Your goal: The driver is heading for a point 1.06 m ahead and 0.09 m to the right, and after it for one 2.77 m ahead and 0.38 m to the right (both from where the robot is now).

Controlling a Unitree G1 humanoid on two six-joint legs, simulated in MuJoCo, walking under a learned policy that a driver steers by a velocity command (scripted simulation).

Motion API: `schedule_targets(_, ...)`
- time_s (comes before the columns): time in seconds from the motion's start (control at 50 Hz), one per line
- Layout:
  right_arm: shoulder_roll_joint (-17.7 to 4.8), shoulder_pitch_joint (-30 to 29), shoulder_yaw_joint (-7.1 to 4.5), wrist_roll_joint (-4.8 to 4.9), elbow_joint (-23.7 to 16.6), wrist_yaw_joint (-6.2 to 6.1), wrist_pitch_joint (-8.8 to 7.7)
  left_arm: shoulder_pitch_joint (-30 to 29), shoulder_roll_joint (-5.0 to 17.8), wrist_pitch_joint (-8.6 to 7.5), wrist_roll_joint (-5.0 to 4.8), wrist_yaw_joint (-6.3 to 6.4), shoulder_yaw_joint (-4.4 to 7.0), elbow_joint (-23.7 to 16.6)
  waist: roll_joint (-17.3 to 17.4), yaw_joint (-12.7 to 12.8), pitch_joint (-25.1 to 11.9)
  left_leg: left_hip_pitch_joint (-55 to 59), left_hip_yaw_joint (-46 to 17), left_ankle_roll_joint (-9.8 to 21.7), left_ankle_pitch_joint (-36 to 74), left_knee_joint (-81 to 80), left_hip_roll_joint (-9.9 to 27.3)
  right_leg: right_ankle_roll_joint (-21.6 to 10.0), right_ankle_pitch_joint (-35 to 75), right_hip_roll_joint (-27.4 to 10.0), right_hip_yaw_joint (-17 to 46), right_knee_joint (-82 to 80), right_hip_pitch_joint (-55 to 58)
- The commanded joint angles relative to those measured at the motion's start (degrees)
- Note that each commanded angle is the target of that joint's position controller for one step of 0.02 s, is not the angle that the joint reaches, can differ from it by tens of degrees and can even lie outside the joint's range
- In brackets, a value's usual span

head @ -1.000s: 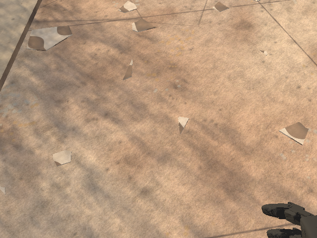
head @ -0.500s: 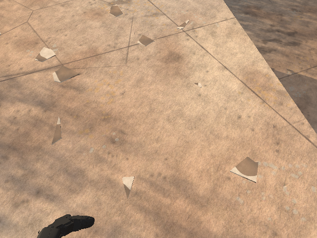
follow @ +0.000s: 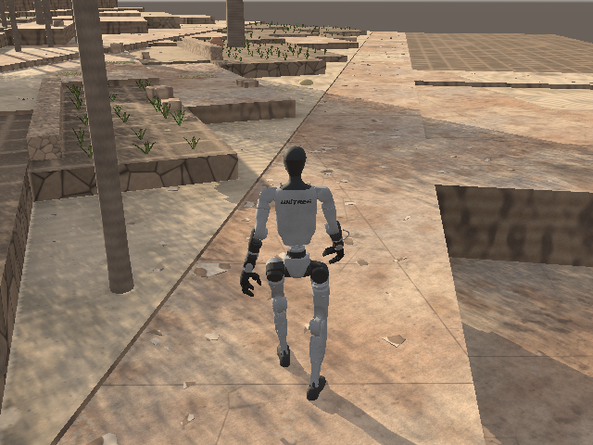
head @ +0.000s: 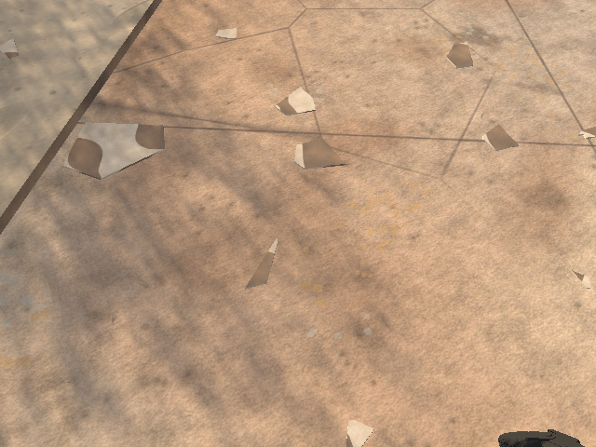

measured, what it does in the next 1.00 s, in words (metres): walks ahead: right foot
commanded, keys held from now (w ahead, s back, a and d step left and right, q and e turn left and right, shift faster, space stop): w+q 0.14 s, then w+e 0.86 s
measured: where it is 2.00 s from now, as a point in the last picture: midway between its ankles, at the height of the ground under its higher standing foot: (375, 251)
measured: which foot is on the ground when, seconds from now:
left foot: down 0.00-0.60, up 0.62-1.00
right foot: down 0.00-0.00, up 0.02-0.56, down 0.58-1.00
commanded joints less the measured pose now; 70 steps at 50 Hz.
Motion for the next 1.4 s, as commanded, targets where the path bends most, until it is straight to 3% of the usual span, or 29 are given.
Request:
schedule_targets(0.02, -11.3, 23.1, -4.42, -0.84, 3.6, -2.09, -1.06, 0.1, 9.9, 0.59, 0.21, 0.24, 1.95, -4.5, 1.8, -12.1, -14.8, 31.8, -10.5, 5.9, -9.1, -6.3, 2.7, -4.8, 42.5, -10.1, 2.3, 36.3, -15.8)
schedule_targets(0.04, -18.2, 20.3, -5.86, 0.17, 2.3, -2.71, -0.77, 1.5, 3.6, 0.21, -0.14, -1.05, 0.76, -9.0, 15.2, -7.2, -18.4, 46.8, -42.2, 14.2, -9.8, -12.4, 18.7, -1.0, -5.9, 2.1, 6.8, 55.7, -41.5)
schedule_targets(0.06, -17.0, 22.7, -5.74, 1.59, 1.8, -2.97, -0.11, -7.0, 8.7, -0.40, 0.17, -1.14, 1.64, -10.5, 4.9, -11.2, -18.1, 46.3, -47.8, 13.9, -6.6, -18.1, 19.1, -1.3, -3.0, 2.2, 18.5, 58.5, -47.8)
schedule_targets(0.1, -11.9, 17.3, -4.38, 2.02, 2.8, -3.65, -0.37, -8.6, 7.3, -1.62, -0.75, -1.17, 1.06, -10.7, -0.3, -6.5, -5.8, 32.4, -32.4, 10.5, 9.2, -18.4, 15.4, -2.2, 7.7, -2.7, 19.0, 50.6, -46.5)
schedule_targets(0.14, -8.7, 13.3, -3.38, 2.53, 2.1, -3.86, -1.26, -6.2, 6.9, -0.13, 0.96, -1.12, 1.05, -9.8, -0.4, -2.5, -4.3, 23.6, -24.9, 8.2, 18.3, -19.6, 10.3, -1.2, 8.6, -4.1, 19.6, 45.1, -39.0)
schedule_targets(0.18, -7.1, 13.8, -2.62, 2.60, 2.7, -3.58, -2.72, -3.9, 5.4, 1.72, 1.35, -1.75, 0.80, -8.7, -0.2, -1.2, -5.5, 21.6, -20.7, 7.7, 23.3, -21.1, 8.9, -0.6, 9.4, -4.0, 18.3, 42.2, -36.3)
schedule_targets(0.32, -7.5, 21.1, -1.97, 2.17, 6.6, -3.43, -4.30, -15.4, 4.9, 2.46, 0.02, -2.78, 0.59, -10.8, 1.9, -5.3, -0.5, 26.6, -12.6, 1.2, 25.2, -26.2, 7.6, -2.0, 24.4, -3.8, 16.9, 27.9, -44.5)
schedule_targets(0.46, -6.5, 24.5, -0.77, 1.14, 9.8, -5.02, -4.68, -23.8, 3.7, 1.73, 0.00, -3.66, -0.32, -13.4, 1.8, -7.6, 3.2, 35.5, -5.9, -0.4, 33.2, -26.2, 10.5, -5.5, 26.1, 1.5, 14.7, 14.2, -44.7)
schedule_targets(0.52, -8.1, 23.1, -0.70, 0.82, 10.5, -5.96, -4.70, -20.0, 4.2, 1.66, 0.12, -3.29, -0.09, -12.6, 3.9, -4.8, 0.0, 38.0, -2.8, -2.2, 58.4, -17.1, 11.3, -8.6, 19.0, 6.1, 10.4, 11.1, -35.8)
schedule_targets(0.56, -10.1, 21.9, -1.17, 0.39, 10.5, -6.43, -4.00, -8.5, 6.5, 1.27, 0.26, -2.79, 0.99, -9.3, 5.3, 0.2, -6.2, 37.7, -1.7, -2.8, 67.0, -0.7, 11.7, -11.3, 14.7, 9.1, 10.2, 8.7, -24.6)
schedule_targets(0.58, -10.9, 19.9, -1.28, 0.86, 9.6, -6.37, -3.85, 0.3, 8.3, 0.80, 0.95, -2.41, 1.94, -6.9, 4.0, 4.9, -10.3, 29.9, -0.1, -3.2, 57.1, 12.5, 10.7, -13.7, 17.0, 7.5, 14.1, 4.2, -12.0)
schedule_targets(0.6, -8.2, 19.7, -0.43, 1.89, 6.5, -5.90, -4.47, 6.9, 14.7, 1.10, 1.61, -1.54, 3.97, -6.1, -4.6, 6.6, -16.4, 13.6, 2.4, -4.8, 30.1, 34.4, 4.9, -20.0, 15.1, -6.4, 33.4, 3.6, 3.3)
schedule_targets(0.62, -6.6, 21.2, -0.52, 1.98, 4.6, -4.86, -5.01, 2.9, 16.1, 1.66, 0.05, -1.72, 4.39, -6.7, -13.4, 1.3, -19.7, -6.2, -4.8, -6.4, -18.1, 49.8, -6.7, -27.9, 23.6, -16.9, 61.7, -3.1, 13.0)
schedule_targets(0.64, -7.8, 17.6, -0.39, 0.63, 4.1, -4.47, -5.34, -0.4, 14.4, 1.85, -1.80, -2.07, 4.34, -6.6, -3.9, 1.2, -14.0, -11.2, -12.3, -5.3, -13.2, 49.6, -1.4, -26.5, 20.2, -14.7, 55.1, -4.6, 8.4)
schedule_targets(0.68, -7.5, 14.6, -0.21, 1.24, 2.9, -3.96, -6.00, -5.4, 8.8, 2.04, -1.21, -1.85, 2.94, -7.2, 2.3, -2.3, -2.9, -9.4, -10.8, -5.9, -7.4, 40.6, 2.9, -22.0, 23.4, -10.7, 44.1, -8.7, -7.2)
schedule_targets(0.7, -7.1, 14.3, -0.12, 0.42, 2.5, -3.96, -5.05, -6.4, 7.6, 1.73, -1.30, -1.56, 2.50, -7.0, 2.3, -3.9, -1.0, -7.0, -10.6, -7.0, -7.4, 37.0, 4.0, -20.4, 27.2, -8.1, 40.6, -9.6, -12.1)
schedule_targets(0.78, -5.1, 13.9, 0.56, -0.49, 1.1, -3.40, -2.01, -4.7, 10.0, 0.22, -1.53, -1.52, 2.93, -6.5, -1.2, -5.1, -2.0, -4.0, -7.8, -10.3, -4.1, 27.4, 4.9, -19.1, 33.9, -3.0, 34.2, -11.6, -17.8)
schedule_targets(0.88, -4.9, 2.0, 0.93, 0.07, -3.1, -3.05, -1.89, 0.5, 10.6, 0.62, -1.74, -1.32, 3.35, -5.8, -3.5, -0.6, -1.3, -8.1, -6.7, -12.0, 7.8, 12.0, 4.2, -15.0, 35.3, -0.4, 34.0, -10.6, -13.6)
schedule_targets(0.98, -5.4, -5.5, 1.46, 0.75, -6.2, -2.81, -2.71, 4.4, 11.2, 1.11, -0.79, -0.64, 3.61, -5.8, -4.4, 2.4, -1.8, -8.8, -7.2, -10.9, 8.9, 2.9, 1.5, -14.4, 41.0, -1.9, 37.8, -5.8, -5.8)
schedule_targets(1.04, -7.4, -1.7, 1.00, 1.05, -5.9, -3.06, -3.50, 0.9, 12.5, 1.02, -0.37, -0.07, 3.95, -7.2, -5.3, -0.8, -2.5, 1.0, -8.6, -8.9, 4.8, -3.6, -0.1, -12.2, 43.4, -3.1, 40.5, -1.9, -6.9)
schedule_targets(1.08, -10.3, 10.7, -0.28, 0.95, -2.4, -4.13, -4.46, -2.2, 12.9, 0.39, -0.79, -0.72, 3.91, -8.0, -3.0, -7.0, -8.1, 19.5, -8.4, -6.3, 3.7, -8.9, -1.1, -9.6, 48.4, 0.7, 38.5, 10.9, -11.6)
schedule_targets(1.1, -14.0, 19.2, -1.32, -0.15, -1.7, -5.16, -5.00, -1.9, 9.8, -0.21, -1.57, -1.37, 2.97, -9.2, 2.3, -10.3, -15.6, 32.8, -18.2, -3.5, -5.5, -10.8, 9.1, -8.2, 37.5, 4.2, 34.7, 24.9, -17.8)
schedule_targets(1.12, -19.0, 21.3, -2.61, -1.17, -2.2, -5.66, -4.26, 3.7, 4.5, -0.17, -3.16, -1.27, 1.83, -11.1, 14.8, -7.8, -21.9, 46.4, -42.7, 2.5, -10.9, -15.2, 24.8, -6.2, -0.5, 13.0, 26.6, 40.7, -35.0)
schedule_targets(1.14, -16.2, 18.9, -2.61, -0.06, -1.8, -5.30, -3.42, 4.6, 9.0, 0.50, -0.91, -0.84, 2.08, -10.0, 11.7, -5.8, -19.4, 42.0, -51.5, 4.7, -15.8, -17.3, 25.4, -6.6, -4.1, 9.0, 25.5, 47.1, -41.0)
schedule_targets(1.16, -10.8, 15.7, -1.49, 0.38, -2.4, -4.97, -3.30, 1.6, 9.7, 0.94, -0.11, -1.04, 2.32, -9.0, 4.3, -5.3, -11.4, 34.4, -43.2, 4.0, -16.1, -18.2, 22.6, -6.5, 1.4, 6.3, 25.5, 48.2, -41.4)
schedule_targets(1.18, -7.6, 13.6, -0.73, 0.48, -2.0, -4.57, -3.47, -1.4, 8.6, 1.01, 0.16, -1.57, 2.00, -9.3, 1.0, -5.0, -6.6, 28.2, -35.0, 3.0, -10.5, -19.5, 19.2, -6.1, 5.1, 4.8, 24.8, 46.0, -40.4)
schedule_targets(1.2, -6.6, 13.2, -0.39, 0.40, -1.4, -4.48, -3.76, -2.6, 7.6, 1.26, 0.40, -2.05, 1.86, -9.5, 2.9, -4.3, -4.6, 24.7, -29.1, 1.7, -4.9, -20.7, 16.4, -5.7, 6.4, 3.6, 24.5, 43.6, -39.2)
schedule_targets(1.28, -7.0, 16.7, -0.60, 1.43, 2.1, -3.58, -5.83, -3.6, 6.1, 2.55, 0.98, -3.15, 1.29, -9.9, 5.8, -2.8, -4.0, 21.6, -19.1, 2.2, 11.8, -22.8, 13.4, -4.5, 8.4, 3.7, 24.0, 39.3, -37.4)
schedule_targets(1.4, -7.6, 19.1, -1.02, 1.89, 5.0, -3.15, -5.64, -17.0, 3.8, 2.04, 0.90, -4.26, -0.71, -14.2, 5.3, -4.4, -0.9, 19.9, -10.4, 2.0, 12.3, -26.8, 11.0, -2.7, 19.5, 0.8, 18.6, 21.6, -38.1)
